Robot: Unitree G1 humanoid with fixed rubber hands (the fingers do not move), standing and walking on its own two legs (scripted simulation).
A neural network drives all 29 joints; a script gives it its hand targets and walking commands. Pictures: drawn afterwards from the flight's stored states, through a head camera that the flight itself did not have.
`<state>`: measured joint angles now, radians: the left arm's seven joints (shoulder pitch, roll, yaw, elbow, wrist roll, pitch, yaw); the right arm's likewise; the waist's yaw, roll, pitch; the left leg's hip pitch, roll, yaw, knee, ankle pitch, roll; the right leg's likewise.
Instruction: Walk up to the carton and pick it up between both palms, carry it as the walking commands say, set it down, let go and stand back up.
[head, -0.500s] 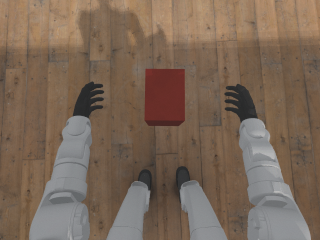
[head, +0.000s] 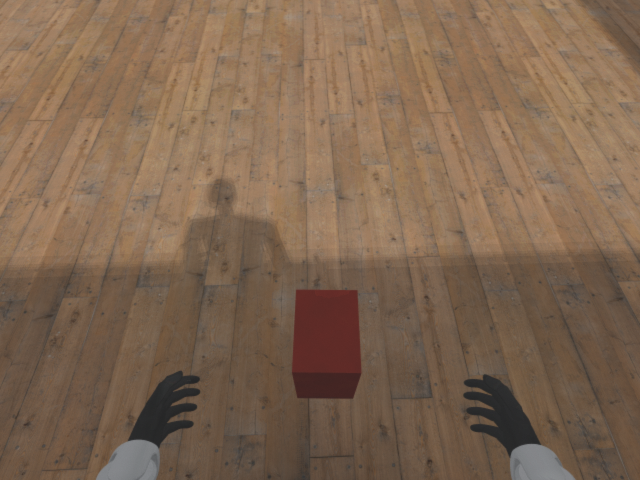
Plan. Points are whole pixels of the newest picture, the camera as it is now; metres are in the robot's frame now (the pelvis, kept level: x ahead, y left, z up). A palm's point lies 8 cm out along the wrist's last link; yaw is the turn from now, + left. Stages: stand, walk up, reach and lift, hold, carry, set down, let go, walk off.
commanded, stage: let go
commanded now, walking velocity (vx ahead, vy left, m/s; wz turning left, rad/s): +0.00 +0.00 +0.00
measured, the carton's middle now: (325, 346) +0.47 +0.00 -0.63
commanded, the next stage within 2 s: stand in 0.44 s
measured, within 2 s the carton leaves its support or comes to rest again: neither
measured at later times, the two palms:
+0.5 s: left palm (139, 437) +0.17 +0.24 -0.07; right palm (526, 440) +0.16 -0.24 -0.07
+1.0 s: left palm (104, 456) +0.15 +0.29 -0.09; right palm (562, 458) +0.15 -0.29 -0.09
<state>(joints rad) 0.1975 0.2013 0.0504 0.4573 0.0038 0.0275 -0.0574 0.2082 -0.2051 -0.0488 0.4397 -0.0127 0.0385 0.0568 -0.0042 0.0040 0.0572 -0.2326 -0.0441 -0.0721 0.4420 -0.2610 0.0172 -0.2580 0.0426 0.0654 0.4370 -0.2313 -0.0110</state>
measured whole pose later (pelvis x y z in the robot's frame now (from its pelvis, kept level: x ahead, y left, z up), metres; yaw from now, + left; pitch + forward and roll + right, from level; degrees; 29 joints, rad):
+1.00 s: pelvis +0.02 +0.00 +0.00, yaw +0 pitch +0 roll +0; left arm 0.18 0.34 0.03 0.78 0.03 0.00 0.02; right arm 0.17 -0.35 -0.03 0.78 -0.03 0.00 -0.02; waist 0.00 0.00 0.00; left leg -0.14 -0.04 -0.06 0.46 -0.32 0.02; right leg -0.17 0.04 0.05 0.47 -0.29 -0.01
